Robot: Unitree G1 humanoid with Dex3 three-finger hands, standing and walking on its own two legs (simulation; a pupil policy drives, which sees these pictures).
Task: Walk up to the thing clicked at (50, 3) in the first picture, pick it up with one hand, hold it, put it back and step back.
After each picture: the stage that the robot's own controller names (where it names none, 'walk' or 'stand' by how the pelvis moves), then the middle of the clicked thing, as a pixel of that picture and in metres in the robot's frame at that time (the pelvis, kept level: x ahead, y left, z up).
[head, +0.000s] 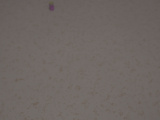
stand; (51, 6) +2.11 +0.42 -0.72
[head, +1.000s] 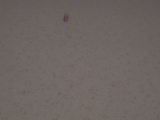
walk; (66, 17) +2.00 +0.15 -0.70
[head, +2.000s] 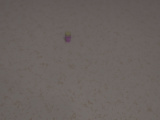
walk; (67, 37) +1.37 +0.09 -0.72
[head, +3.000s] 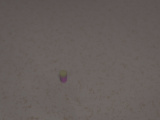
walk; (63, 76) +0.84 +0.14 -0.71
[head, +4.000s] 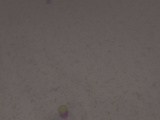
walk; (63, 111) +0.50 +0.17 -0.69
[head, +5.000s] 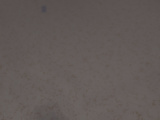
stand; out of the picture +0.36 +0.14 -0.71
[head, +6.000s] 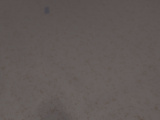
stand; out of the picture +0.34 +0.14 -0.72
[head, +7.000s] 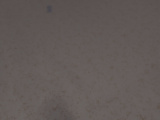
stand; out of the picture +0.35 +0.14 -0.73
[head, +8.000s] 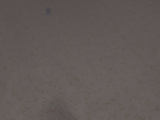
stand; out of the picture +0.34 +0.15 -0.73
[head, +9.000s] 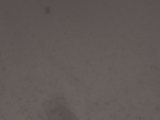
stand; out of the picture +0.33 +0.15 -0.73
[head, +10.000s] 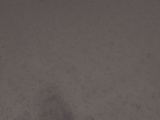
go down; out of the picture +0.36 +0.14 -0.72
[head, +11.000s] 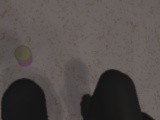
go down; (24, 56) +0.45 +0.16 -0.30
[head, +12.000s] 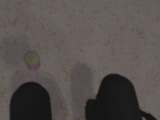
close in; (32, 61) +0.45 +0.15 -0.32
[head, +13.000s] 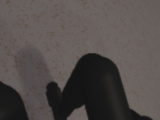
close in; out of the picture +0.44 +0.20 -0.24
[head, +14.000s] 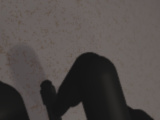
close; out of the picture +0.43 +0.21 -0.24
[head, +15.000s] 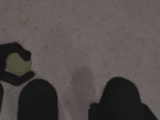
lift; (19, 67) +0.35 +0.21 -0.09
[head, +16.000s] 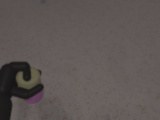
hold; (31, 86) +0.32 +0.17 +0.05
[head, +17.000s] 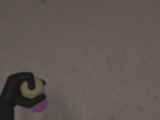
hold; (35, 95) +0.30 +0.16 +0.00
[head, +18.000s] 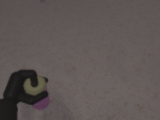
hold; (37, 93) +0.31 +0.16 -0.01
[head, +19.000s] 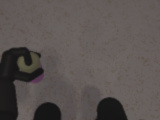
crouch; (32, 68) +0.39 +0.16 -0.08
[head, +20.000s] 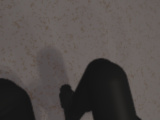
lower; out of the picture +0.44 +0.22 -0.21
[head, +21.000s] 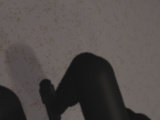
lower; out of the picture +0.44 +0.24 -0.25
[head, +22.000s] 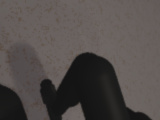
lower; out of the picture +0.45 +0.24 -0.25
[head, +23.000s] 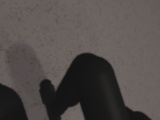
lower; out of the picture +0.45 +0.23 -0.25
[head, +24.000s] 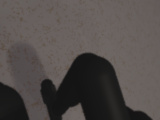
lower; out of the picture +0.44 +0.23 -0.25
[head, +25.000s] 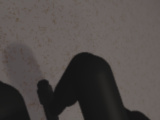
open; out of the picture +0.44 +0.20 -0.25
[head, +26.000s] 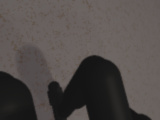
stand; out of the picture +0.43 +0.20 -0.24
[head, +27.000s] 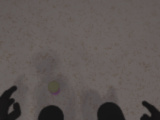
walk; (54, 88) +0.41 +0.13 -0.51
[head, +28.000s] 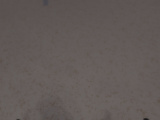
stand; out of the picture +0.35 +0.13 -0.67
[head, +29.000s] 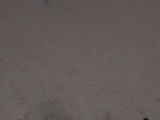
stand; out of the picture +0.36 +0.13 -0.67
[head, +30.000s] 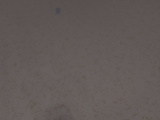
stand; out of the picture +0.37 +0.12 -0.72
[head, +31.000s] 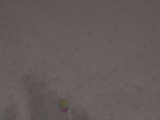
walk; (64, 106) +0.42 +0.07 -0.71
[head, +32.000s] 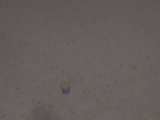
walk; (65, 88) +0.61 +0.14 -0.70
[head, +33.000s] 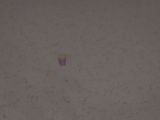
walk; (62, 59) +0.92 +0.17 -0.70
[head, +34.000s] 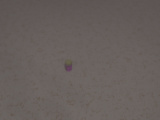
stand; (68, 65) +1.00 +0.12 -0.72
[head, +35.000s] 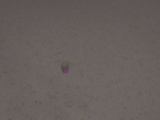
stand; (65, 67) +0.99 +0.15 -0.73
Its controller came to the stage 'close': yes
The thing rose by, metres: 0.72
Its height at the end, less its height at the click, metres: +0.00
